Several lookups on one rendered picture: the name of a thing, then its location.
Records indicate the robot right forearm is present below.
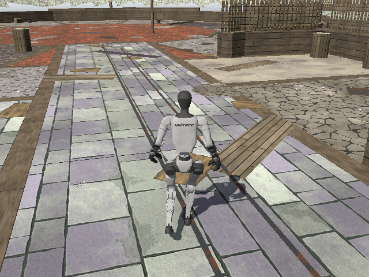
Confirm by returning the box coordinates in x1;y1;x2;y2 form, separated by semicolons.
208;140;219;162

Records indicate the left robot thigh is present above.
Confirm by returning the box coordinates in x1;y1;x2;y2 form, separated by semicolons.
165;160;176;199

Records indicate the robot left upper arm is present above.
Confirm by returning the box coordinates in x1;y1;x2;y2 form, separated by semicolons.
155;115;173;147

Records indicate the robot left hand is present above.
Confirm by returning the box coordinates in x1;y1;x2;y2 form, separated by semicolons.
149;153;162;163

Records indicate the robot right hand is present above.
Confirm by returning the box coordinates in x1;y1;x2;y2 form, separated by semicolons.
208;158;221;171

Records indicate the robot left forearm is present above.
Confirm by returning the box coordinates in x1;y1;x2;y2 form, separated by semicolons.
150;138;160;155

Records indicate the robot right upper arm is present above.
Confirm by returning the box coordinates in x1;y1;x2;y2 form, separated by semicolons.
197;116;213;148

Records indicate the robot right foot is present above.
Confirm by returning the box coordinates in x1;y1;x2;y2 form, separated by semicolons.
182;212;191;226

